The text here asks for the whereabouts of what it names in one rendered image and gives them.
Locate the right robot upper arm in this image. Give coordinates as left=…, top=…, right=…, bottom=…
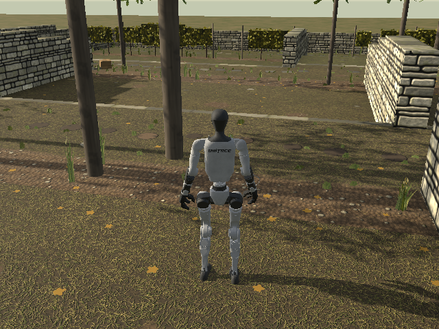
left=234, top=138, right=251, bottom=176

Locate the right robot hand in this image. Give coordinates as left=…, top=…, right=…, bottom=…
left=242, top=190, right=258, bottom=204

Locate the robot right forearm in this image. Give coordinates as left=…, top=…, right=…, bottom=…
left=244, top=166, right=257, bottom=193

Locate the left robot hand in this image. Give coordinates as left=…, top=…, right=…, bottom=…
left=179, top=193, right=195, bottom=210

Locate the robot left thigh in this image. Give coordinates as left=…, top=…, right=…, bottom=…
left=196, top=191, right=212, bottom=238

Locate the left robot upper arm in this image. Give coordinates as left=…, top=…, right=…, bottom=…
left=188, top=138, right=205, bottom=177

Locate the robot left forearm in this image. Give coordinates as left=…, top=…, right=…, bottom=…
left=181, top=166, right=195, bottom=195

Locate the robot left foot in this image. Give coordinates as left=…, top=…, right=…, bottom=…
left=200, top=263, right=211, bottom=281

